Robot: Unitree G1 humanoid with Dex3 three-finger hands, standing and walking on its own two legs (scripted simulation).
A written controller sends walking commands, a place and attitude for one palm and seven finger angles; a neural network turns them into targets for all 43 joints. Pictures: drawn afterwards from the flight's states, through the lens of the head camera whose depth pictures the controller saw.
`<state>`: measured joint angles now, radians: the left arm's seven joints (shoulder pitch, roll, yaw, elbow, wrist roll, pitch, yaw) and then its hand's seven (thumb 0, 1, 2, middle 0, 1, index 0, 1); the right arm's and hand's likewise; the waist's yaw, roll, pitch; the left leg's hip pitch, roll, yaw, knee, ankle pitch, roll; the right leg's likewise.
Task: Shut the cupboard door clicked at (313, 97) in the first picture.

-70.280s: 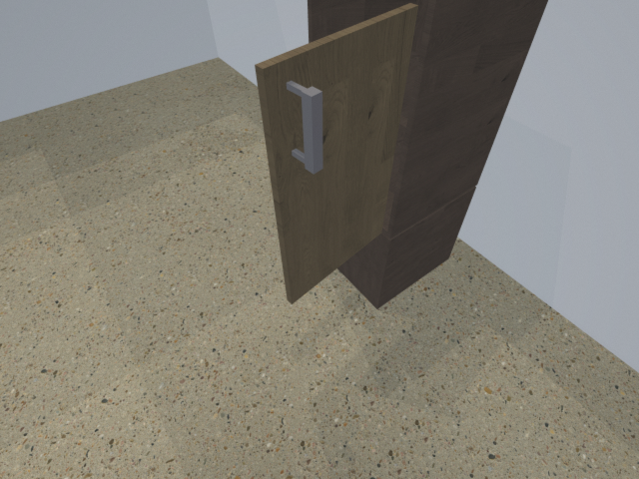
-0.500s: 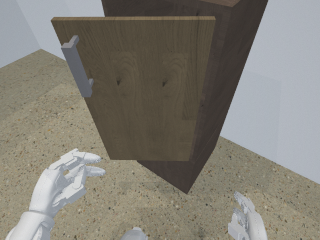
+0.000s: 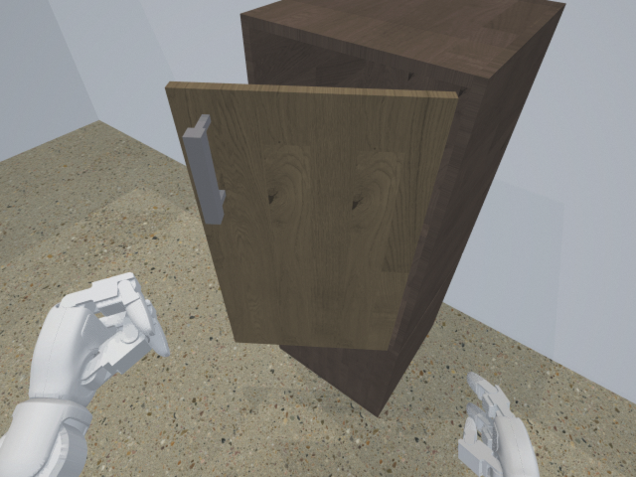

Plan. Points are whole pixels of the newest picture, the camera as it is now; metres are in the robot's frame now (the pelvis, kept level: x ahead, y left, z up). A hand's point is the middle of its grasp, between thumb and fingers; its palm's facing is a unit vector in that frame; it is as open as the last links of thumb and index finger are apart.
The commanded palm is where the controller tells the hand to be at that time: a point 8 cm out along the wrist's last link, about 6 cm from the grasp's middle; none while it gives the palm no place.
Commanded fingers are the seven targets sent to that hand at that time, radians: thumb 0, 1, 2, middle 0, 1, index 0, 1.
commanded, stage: raise the hand and make a fist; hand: left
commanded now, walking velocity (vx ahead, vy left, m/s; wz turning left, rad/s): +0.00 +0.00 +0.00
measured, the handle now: (209, 170) +0.44 +0.19 +0.18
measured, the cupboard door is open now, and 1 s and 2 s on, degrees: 33 33 33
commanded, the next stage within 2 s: bring the fist close to the handle in 0.68 s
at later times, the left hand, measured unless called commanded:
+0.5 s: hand (162, 328) +0.21 +0.17 +0.16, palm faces +0.05 -1.00 -0.03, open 3.1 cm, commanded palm +0.18 +0.22 +0.18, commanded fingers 0.00 0.90 0.90 -1.30 -1.50 -1.30 -1.50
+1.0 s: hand (172, 285) +0.25 +0.17 +0.18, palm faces +0.11 -0.99 -0.07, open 3.1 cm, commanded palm +0.22 +0.22 +0.18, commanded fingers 0.00 0.90 0.90 -1.30 -1.50 -1.30 -1.50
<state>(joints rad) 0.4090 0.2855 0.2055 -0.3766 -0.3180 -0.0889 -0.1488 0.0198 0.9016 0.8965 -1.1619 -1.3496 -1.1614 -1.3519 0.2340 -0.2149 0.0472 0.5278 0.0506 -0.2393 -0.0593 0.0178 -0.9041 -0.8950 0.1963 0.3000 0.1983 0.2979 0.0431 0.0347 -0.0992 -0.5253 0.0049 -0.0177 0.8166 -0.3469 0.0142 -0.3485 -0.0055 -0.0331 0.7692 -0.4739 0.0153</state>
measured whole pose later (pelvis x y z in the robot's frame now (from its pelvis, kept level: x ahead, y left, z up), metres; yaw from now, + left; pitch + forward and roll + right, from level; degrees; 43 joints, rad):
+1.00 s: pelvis +0.01 -0.03 +0.02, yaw +0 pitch -2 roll +0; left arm 0.18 0.28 0.24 -0.28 -0.29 0.14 -0.15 0.02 0.90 0.90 -1.30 -1.50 -1.30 -1.50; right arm 0.21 -0.24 0.07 0.62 0.05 -0.24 -0.08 0.02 -0.90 -0.89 0.20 0.30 0.20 0.30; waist 0.05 0.04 -0.05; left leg -0.31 0.01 -0.02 0.61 -0.26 -0.02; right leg -0.16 0.00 -0.04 0.60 -0.41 -0.02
